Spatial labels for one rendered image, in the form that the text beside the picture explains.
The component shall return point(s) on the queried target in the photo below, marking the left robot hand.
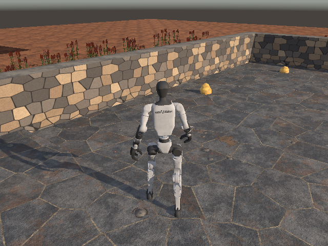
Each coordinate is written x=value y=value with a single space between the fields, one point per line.
x=133 y=154

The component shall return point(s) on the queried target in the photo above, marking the robot right foot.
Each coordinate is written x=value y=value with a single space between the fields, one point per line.
x=177 y=212

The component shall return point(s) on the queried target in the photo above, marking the right robot thigh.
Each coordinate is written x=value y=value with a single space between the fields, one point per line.
x=177 y=159

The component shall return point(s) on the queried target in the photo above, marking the robot left upper arm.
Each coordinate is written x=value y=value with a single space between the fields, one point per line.
x=144 y=117

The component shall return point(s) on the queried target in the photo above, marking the robot left forearm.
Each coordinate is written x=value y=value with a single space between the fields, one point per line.
x=137 y=138

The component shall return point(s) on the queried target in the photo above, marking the robot right upper arm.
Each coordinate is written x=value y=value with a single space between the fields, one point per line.
x=182 y=115

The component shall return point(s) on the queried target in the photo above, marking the right robot hand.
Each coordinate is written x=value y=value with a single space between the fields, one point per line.
x=187 y=140

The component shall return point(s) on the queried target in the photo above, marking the robot right forearm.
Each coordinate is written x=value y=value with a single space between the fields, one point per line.
x=188 y=131

